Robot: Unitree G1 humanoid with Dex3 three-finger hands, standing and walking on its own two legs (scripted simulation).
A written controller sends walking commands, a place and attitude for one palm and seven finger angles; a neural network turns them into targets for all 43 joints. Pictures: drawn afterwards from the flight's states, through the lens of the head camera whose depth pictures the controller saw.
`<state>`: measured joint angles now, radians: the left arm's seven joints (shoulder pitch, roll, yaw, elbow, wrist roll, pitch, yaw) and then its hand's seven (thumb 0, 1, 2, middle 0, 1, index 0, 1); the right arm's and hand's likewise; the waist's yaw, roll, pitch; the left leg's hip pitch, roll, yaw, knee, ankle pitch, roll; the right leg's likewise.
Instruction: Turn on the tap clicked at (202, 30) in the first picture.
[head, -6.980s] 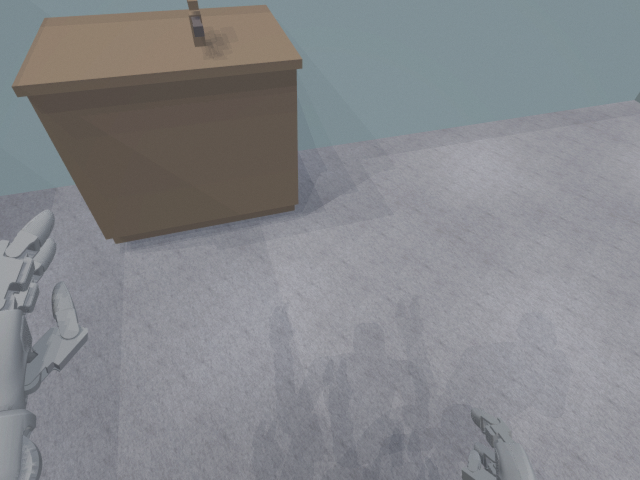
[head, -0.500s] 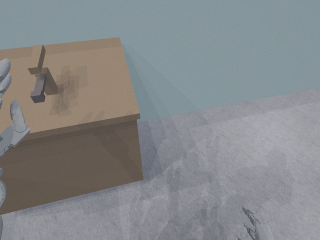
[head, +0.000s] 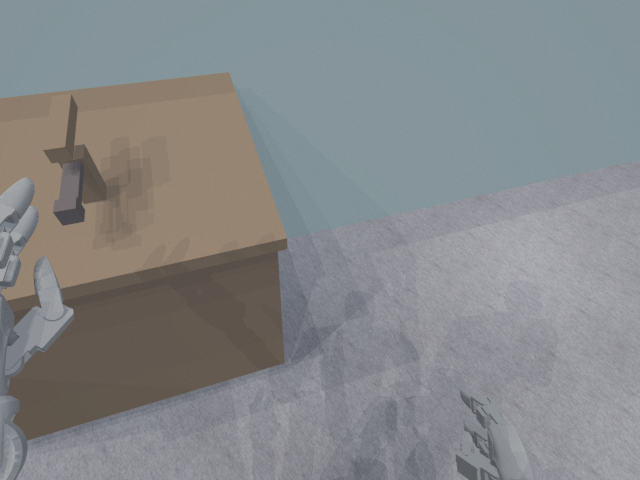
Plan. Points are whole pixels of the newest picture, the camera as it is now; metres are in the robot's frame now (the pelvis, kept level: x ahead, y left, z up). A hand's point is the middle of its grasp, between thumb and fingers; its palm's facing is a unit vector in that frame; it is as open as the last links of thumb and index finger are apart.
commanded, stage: come to a stop and stand still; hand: left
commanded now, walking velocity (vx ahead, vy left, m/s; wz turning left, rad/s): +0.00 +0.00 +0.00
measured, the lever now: (69, 211) +0.43 +0.40 +0.05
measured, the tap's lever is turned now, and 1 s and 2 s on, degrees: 0 0 0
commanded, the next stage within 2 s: look again from close up in 0.44 s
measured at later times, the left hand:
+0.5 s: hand (51, 314) +0.22 +0.26 +0.16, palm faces +0.38 -0.85 -0.37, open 7.4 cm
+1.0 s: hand (61, 325) +0.21 +0.25 +0.16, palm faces +0.40 -0.85 -0.35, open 7.4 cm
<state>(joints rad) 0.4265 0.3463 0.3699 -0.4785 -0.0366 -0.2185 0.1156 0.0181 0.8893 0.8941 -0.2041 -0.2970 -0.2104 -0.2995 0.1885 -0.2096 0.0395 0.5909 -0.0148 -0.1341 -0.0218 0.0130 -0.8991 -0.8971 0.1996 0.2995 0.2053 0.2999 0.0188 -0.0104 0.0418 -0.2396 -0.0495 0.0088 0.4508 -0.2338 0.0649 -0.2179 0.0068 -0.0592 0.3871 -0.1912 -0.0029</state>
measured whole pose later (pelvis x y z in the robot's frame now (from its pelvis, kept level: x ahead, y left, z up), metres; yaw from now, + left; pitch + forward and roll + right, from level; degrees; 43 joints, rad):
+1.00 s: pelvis +0.00 +0.00 +0.00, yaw +1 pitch +1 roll -2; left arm 0.46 0.34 0.33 -0.45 -0.05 -0.17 0.13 0.02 0.89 0.89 -0.21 -0.30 -0.21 -0.30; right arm 0.22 -0.22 0.02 0.57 -0.01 -0.08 -0.06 0.01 -0.90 -0.90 0.20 0.30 0.20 0.30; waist 0.01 0.01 -0.01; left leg -0.22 -0.06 0.00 0.43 -0.22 0.07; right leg -0.19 0.00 -0.07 0.36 -0.18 0.00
